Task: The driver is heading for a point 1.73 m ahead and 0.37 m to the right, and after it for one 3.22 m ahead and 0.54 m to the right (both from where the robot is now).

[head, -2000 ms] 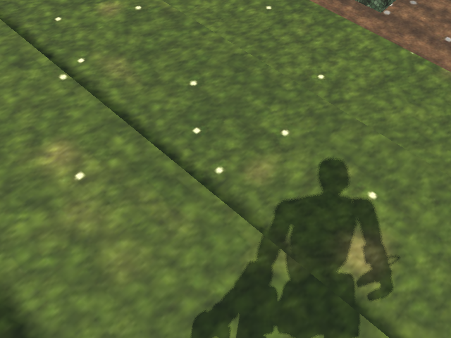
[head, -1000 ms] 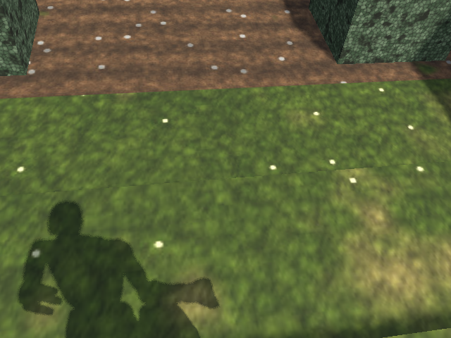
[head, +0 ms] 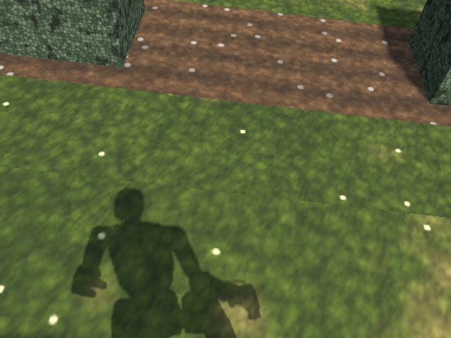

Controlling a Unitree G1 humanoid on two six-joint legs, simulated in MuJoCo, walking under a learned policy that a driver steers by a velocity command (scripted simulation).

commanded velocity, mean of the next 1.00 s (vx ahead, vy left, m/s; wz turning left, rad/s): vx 0.34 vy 0.00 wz -0.41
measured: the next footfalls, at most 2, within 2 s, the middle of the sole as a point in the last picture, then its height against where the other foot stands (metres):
right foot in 0.28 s outside the picture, level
left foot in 1.08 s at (189, 317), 0.15 m lower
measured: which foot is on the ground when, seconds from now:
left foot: down 0.00-0.28, up 0.30-1.00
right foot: up 0.00-0.26, down 0.28-1.00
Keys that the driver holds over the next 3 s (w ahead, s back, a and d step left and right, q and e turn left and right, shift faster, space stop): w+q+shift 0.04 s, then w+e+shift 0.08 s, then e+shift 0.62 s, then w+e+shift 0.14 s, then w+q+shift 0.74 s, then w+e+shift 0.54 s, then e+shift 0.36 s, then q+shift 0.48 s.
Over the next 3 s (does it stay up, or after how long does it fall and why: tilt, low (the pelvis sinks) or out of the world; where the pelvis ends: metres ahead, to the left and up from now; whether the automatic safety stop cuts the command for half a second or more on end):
stays up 1.85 -0.14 -0.32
